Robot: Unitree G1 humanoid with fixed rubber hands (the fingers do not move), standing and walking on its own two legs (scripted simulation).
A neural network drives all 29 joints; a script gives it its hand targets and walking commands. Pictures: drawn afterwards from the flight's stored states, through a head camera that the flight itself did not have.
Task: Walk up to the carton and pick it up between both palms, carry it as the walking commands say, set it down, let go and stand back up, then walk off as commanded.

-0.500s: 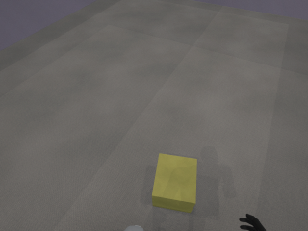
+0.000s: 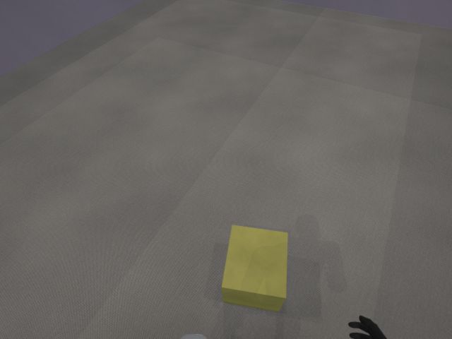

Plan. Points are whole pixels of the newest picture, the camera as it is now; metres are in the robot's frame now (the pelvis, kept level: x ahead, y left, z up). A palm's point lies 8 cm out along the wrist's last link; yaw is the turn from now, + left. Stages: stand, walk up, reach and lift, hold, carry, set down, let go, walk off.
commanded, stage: walk up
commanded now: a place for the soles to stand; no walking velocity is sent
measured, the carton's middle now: (255, 268) +0.46 -0.06 -0.65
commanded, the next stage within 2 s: reach and lift in 1.24 s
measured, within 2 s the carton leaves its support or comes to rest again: neither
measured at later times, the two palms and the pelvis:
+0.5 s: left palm out of the picture +0.05 +0.26 -0.11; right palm out of the picture +0.10 -0.22 -0.10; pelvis +0.01 +0.01 +0.01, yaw -1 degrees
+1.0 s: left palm out of the picture +0.07 +0.28 -0.11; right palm out of the picture +0.07 -0.22 -0.11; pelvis +0.03 +0.03 +0.01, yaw -6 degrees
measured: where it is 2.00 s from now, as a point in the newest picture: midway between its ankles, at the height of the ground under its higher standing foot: outside the picture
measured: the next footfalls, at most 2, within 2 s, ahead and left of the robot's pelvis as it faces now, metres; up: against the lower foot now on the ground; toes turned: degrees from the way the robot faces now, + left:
none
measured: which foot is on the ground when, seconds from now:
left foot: down 0.00-1.00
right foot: down 0.00-1.00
